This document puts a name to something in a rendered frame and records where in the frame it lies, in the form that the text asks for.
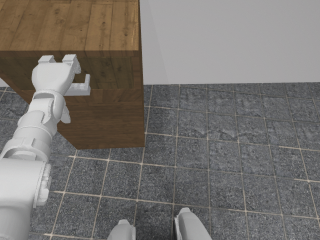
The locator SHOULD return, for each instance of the robot thigh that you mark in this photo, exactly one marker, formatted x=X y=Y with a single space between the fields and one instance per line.
x=123 y=231
x=189 y=227

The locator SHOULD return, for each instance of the drawer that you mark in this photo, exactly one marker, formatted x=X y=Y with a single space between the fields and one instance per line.
x=106 y=72

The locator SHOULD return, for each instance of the handle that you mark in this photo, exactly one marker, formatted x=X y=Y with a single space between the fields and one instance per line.
x=80 y=89

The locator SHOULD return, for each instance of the left robot hand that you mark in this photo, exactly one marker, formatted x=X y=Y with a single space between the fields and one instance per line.
x=56 y=76

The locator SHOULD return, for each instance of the cabinet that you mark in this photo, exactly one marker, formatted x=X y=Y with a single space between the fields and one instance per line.
x=107 y=118

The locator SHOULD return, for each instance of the robot left thigh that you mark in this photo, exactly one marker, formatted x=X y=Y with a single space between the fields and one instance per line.
x=123 y=231

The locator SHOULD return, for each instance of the left robot upper arm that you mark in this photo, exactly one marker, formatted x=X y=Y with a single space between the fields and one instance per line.
x=24 y=185

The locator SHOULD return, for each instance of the robot right thigh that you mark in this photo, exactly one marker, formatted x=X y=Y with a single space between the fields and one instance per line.
x=189 y=227

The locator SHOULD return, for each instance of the left robot forearm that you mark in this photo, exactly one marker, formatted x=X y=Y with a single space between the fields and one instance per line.
x=33 y=136

